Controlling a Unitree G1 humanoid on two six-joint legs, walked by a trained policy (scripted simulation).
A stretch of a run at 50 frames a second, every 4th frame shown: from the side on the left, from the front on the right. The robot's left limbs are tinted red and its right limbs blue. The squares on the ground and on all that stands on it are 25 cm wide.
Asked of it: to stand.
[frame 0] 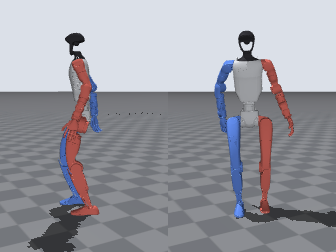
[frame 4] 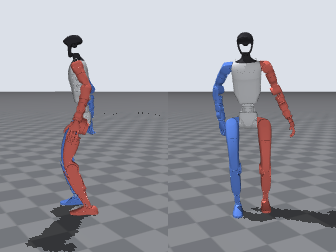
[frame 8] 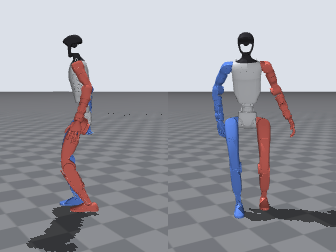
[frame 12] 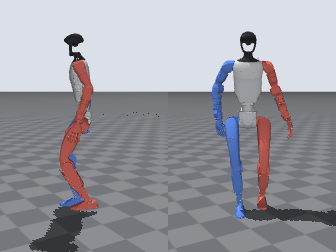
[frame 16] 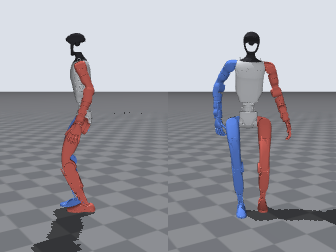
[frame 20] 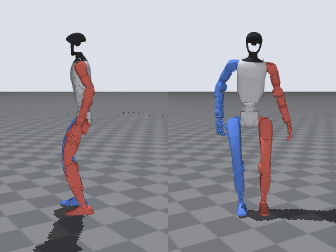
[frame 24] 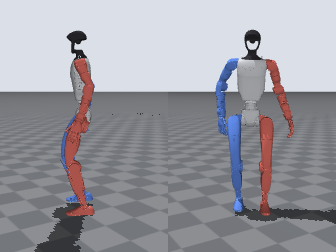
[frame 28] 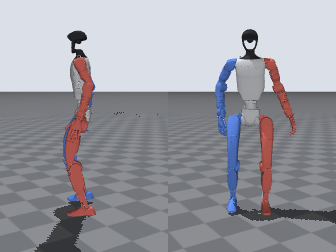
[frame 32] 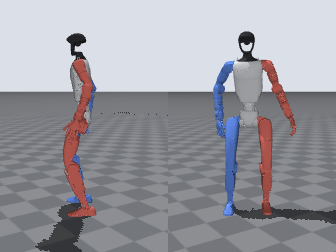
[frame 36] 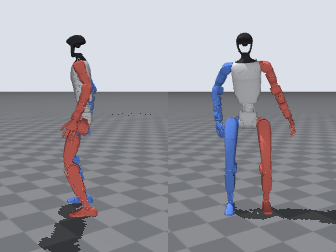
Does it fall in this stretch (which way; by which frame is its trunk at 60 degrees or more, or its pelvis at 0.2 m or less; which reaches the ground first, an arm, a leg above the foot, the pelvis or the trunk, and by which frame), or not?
no
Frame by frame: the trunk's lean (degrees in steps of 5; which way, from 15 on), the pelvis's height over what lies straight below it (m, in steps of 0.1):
0: 5, 0.8
4: 10, 0.8
8: 10, 0.8
12: 10, 0.8
16: 10, 0.8
20: 10, 0.8
24: 5, 0.8
28: 5, 0.8
32: 5, 0.8
36: 10, 0.8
